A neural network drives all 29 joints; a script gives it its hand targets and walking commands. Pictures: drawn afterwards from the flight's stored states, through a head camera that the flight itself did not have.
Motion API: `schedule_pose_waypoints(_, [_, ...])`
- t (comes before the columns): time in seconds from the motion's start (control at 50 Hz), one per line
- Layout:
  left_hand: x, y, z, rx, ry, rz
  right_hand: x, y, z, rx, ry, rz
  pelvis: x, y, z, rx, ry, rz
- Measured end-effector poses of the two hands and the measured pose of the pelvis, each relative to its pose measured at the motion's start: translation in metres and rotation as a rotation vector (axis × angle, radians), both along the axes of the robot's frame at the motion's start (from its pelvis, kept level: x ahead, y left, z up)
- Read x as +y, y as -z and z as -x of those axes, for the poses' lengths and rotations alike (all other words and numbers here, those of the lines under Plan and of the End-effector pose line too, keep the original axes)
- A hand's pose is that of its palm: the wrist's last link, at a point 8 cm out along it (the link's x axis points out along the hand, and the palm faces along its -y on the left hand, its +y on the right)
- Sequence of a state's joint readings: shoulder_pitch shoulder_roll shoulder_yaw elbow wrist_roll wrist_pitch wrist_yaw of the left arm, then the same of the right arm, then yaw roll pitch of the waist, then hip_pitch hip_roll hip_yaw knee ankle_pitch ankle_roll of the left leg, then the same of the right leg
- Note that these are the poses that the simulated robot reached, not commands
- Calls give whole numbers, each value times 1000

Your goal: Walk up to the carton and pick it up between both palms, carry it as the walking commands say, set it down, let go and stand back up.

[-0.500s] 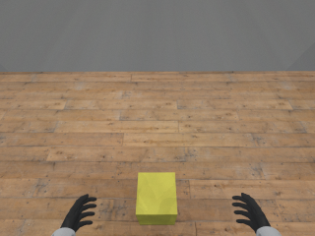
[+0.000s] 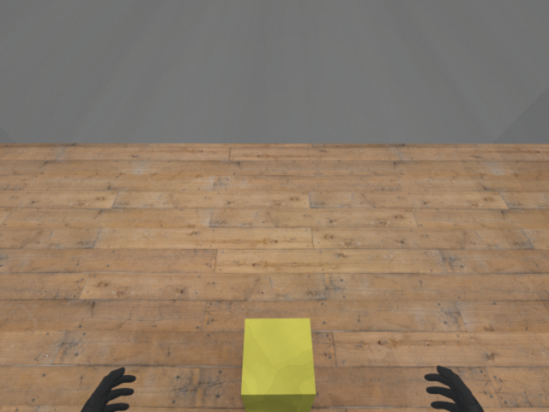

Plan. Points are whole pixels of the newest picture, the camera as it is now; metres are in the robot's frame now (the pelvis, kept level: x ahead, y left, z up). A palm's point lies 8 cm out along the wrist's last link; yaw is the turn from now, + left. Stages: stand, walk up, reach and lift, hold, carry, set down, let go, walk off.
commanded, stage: stand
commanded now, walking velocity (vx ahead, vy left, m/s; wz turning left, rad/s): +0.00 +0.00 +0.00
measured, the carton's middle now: (277, 367) +0.38 +0.01 -0.64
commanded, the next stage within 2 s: none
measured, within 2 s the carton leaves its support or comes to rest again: neither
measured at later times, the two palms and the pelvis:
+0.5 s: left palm out of the picture +0.11 +0.28 -0.09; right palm out of the picture +0.11 -0.28 -0.09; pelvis +0.00 +0.00 +0.01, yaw +1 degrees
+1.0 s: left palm out of the picture +0.05 +0.29 -0.10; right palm out of the picture +0.06 -0.30 -0.10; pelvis -0.02 +0.00 +0.01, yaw +1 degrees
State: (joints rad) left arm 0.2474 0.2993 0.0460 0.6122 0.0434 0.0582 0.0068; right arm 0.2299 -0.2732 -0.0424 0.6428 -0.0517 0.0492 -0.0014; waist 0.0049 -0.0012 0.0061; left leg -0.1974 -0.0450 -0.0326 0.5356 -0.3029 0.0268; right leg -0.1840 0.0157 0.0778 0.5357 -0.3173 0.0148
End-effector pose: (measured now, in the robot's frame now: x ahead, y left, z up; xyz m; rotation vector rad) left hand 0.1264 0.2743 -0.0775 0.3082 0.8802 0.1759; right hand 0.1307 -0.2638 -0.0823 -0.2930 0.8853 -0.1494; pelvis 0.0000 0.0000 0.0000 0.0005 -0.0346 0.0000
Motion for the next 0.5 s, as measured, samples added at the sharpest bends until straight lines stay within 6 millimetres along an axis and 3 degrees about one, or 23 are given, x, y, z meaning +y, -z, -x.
schedule_pose_waypoints(0.16, [9, 10, 9, 70, -26, -17, -19, 4, 2, 60, 23, 47, 0, -1, -13, 13, -9, 6])
schedule_pose_waypoints(0.34, [3, 14, 8, 71, -21, 2, -20, 1, 2, 58, 18, 56, -1, -4, -12, 3, -12, 7])
schedule_pose_waypoints(0.5, [6, 14, 21, 87, -26, 0, -21, 3, 17, 76, 16, 55, -1, -6, -4, -7, -14, 6])
